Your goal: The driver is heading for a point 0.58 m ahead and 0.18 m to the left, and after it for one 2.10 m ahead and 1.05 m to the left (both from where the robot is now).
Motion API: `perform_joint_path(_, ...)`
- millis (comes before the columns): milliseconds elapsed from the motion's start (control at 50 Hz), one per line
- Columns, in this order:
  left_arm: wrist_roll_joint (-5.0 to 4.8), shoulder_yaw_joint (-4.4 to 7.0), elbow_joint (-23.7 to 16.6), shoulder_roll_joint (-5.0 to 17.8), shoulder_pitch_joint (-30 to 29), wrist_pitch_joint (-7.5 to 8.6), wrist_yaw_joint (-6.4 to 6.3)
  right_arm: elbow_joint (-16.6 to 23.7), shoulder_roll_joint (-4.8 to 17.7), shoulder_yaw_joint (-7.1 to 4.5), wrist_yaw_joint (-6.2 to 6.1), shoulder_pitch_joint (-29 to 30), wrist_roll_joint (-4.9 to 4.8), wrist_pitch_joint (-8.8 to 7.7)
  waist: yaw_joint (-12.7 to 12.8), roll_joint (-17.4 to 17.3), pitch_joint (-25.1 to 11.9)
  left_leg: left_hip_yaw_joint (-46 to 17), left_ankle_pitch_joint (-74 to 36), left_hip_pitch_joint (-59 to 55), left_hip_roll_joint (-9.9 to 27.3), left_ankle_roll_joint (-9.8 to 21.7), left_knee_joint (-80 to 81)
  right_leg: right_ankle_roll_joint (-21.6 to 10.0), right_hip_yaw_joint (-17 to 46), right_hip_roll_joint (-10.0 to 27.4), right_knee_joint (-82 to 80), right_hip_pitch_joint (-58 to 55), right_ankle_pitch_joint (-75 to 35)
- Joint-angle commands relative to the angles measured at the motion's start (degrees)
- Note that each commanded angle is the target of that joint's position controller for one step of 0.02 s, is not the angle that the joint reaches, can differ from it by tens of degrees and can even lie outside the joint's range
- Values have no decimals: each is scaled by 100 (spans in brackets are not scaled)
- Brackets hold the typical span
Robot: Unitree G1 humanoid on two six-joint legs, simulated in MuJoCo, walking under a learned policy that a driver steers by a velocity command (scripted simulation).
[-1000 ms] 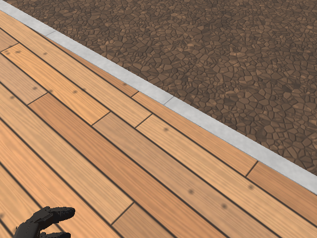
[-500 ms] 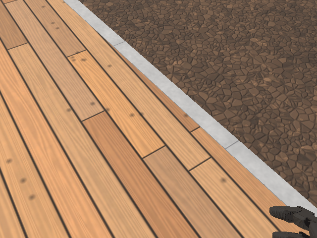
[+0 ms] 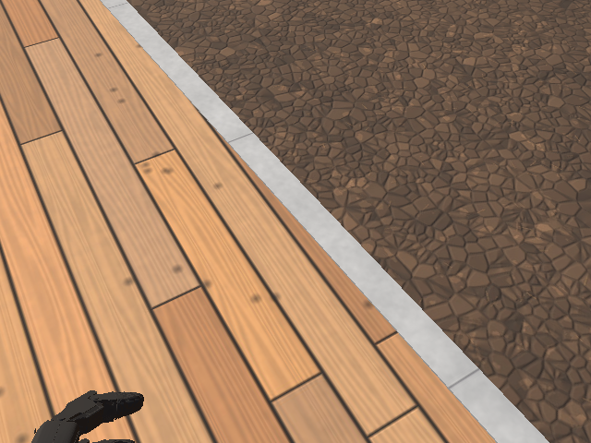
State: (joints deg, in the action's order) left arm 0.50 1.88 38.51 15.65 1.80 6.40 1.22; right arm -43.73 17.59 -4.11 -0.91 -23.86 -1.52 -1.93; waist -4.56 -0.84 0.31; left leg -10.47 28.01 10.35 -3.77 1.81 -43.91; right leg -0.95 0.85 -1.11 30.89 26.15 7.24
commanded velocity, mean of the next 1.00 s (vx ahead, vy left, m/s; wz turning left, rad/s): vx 0.44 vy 0.00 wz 0.52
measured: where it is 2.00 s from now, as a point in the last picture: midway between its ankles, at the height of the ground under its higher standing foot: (199, 406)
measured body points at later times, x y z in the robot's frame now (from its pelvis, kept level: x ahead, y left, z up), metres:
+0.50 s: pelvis +0.25 +0.07 -0.01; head +0.29 +0.09 +0.44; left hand +0.18 +0.36 -0.14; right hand +0.54 -0.10 -0.07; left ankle +0.33 +0.18 -0.73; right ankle +0.11 -0.12 -0.69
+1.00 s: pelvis +0.50 +0.14 +0.00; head +0.54 +0.16 +0.44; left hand +0.57 +0.46 -0.08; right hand +0.71 -0.08 -0.12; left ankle +0.33 +0.19 -0.69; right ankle +0.66 +0.12 -0.72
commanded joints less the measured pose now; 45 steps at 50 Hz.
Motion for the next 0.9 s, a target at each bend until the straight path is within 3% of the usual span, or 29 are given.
perform_joint_path(20,-60,379,51,972,1741,-68,-59,607,767,-102,-3,45,-87,-144,974,1105,-1041,49,120,3685,407,-89,-2982,-1174,3702,2410,-1397,-4028,2367)
perform_joint_path(40,-25,325,22,810,1460,-96,-70,666,793,-120,-7,415,-34,-102,910,696,-583,245,-308,3581,602,-117,-2982,-1000,2885,2179,-1439,-3351,1779)
perform_joint_path(60,5,281,57,667,1215,-113,-67,724,720,-129,4,620,17,-80,782,587,-236,297,-617,3418,751,-136,-2729,-947,2286,1932,-1589,-2738,1144)
perform_joint_path(80,39,246,85,553,1067,-102,-74,740,627,-144,26,652,16,-42,638,722,-72,302,-821,3187,910,-131,-2524,-884,1815,1753,-1737,-2331,710)
perform_joint_path(120,16,270,160,550,984,-49,-74,760,381,-108,61,642,-18,42,533,810,38,431,-1017,2907,1015,-155,-2283,-900,1191,1616,-2019,-1927,192)
perform_joint_path(200,-9,386,361,827,1108,5,-90,954,211,-52,102,1049,37,82,558,526,107,467,-1772,3131,1095,-234,-1440,-1030,407,1701,-2239,-2052,-742)
perform_joint_path(280,-44,425,488,990,1201,-65,-130,1089,116,8,253,1709,25,12,779,440,249,811,-2817,2813,1000,-160,-149,-838,-430,1541,-2265,-2181,-1022)
perform_joint_path(340,-119,473,618,1148,1444,-145,-140,1280,114,24,352,2191,3,13,918,415,415,1035,-2809,2713,925,-39,438,-735,-710,1663,-2219,-2525,-1046)
perform_joint_path(380,-188,514,683,1260,1516,-216,-140,1394,199,-9,403,2334,9,26,876,440,464,1182,-2411,2632,823,117,683,-649,-857,1778,-1997,-2861,-1570)
perform_joint_path(420,-247,570,685,1444,1491,-290,-170,1410,405,-118,413,2084,53,58,615,604,180,1502,-1799,1988,470,350,793,-533,-1092,1773,-1228,-3080,-3453)
perform_joint_path(440,-274,584,673,1498,1444,-338,-189,1286,593,-233,398,1523,61,77,256,605,-160,1663,-1711,1200,213,512,957,-445,-1250,1682,-363,-3003,-4243)
perform_joint_path(460,-262,530,646,1370,1437,-360,-217,994,909,-425,332,522,37,108,-255,445,-675,1656,-2025,-286,-25,733,1239,-260,-1412,1469,908,-2384,-4167)
perform_joint_path(480,-12,361,522,928,1624,-330,-216,816,1417,-585,202,-272,-13,169,-423,-542,-1194,83,-2158,-2043,972,1122,1272,15,-1416,1148,2828,-741,-1287)
perform_joint_path(500,78,148,151,357,1939,-156,-146,987,1866,-565,222,66,-28,74,246,-1573,-1877,-3283,-615,-3310,2168,2193,2177,269,-453,-10,4473,1404,2845)
perform_joint_path(520,-174,263,94,953,1175,16,-84,1045,1310,-421,271,-37,-3,-25,-252,-715,-1889,-3449,-242,-3227,2225,2018,2726,182,401,195,4843,2010,2570)
perform_joint_path(540,-309,290,-49,1068,832,110,-57,969,1074,-335,281,156,38,-107,-186,-579,-1090,-2648,-725,-2608,2066,1791,2776,68,322,406,4604,2311,1988)
perform_joint_path(560,-206,266,24,983,850,151,-97,987,933,-282,275,491,32,-140,78,-121,-715,-2017,-1350,-1797,1809,1606,2751,49,342,644,4137,1981,1519)
perform_joint_path(580,-62,296,77,998,900,143,-129,1044,795,-236,257,851,66,-139,311,-81,-470,-1541,-1969,-1088,1596,1493,2800,105,358,786,3674,1572,1236)
perform_joint_path(600,-26,319,107,1013,1010,81,-116,1127,682,-187,231,1057,133,-140,493,-204,-399,-1297,-2347,-645,1449,1463,2931,142,397,872,3491,1215,1038)
perform_joint_path(640,21,305,119,883,1062,-36,-108,1097,694,-187,179,1129,130,-173,598,-222,-335,-1038,-2940,-156,1348,1542,3088,308,295,830,3121,966,862)
perform_joint_path(700,57,238,-41,675,548,-112,-121,930,832,-223,65,891,101,-183,472,-171,-85,-613,-3172,227,1116,1456,3157,521,208,666,2117,1029,17)
perform_joint_path(780,45,141,-215,464,-223,-54,-34,699,864,-235,-30,594,79,-90,167,-340,40,-154,-3624,520,762,1026,2812,509,31,211,430,314,-1350)
perform_joint_path(840,11,178,-276,570,-371,-7,62,488,780,-207,-71,304,57,-26,71,-431,-77,-418,-3695,94,949,870,2375,324,136,93,-19,89,-1607)
perform_joint_path(900,69,266,-182,747,35,26,90,451,659,-176,-104,439,102,29,314,-571,-253,-751,-4162,-483,1091,704,1588,15,196,97,-327,-185,-1106)
Keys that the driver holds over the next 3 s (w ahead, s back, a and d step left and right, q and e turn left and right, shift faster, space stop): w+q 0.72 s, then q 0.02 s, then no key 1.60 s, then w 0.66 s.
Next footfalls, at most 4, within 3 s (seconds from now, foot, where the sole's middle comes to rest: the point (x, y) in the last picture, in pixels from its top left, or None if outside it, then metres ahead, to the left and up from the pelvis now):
0.46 left None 0.36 0.19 -0.76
0.92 right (230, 353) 0.70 0.14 -0.76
1.24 left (146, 435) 0.52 0.32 -0.76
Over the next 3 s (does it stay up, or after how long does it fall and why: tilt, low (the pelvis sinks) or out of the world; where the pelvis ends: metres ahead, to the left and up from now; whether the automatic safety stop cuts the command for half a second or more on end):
stays up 0.76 0.31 0.01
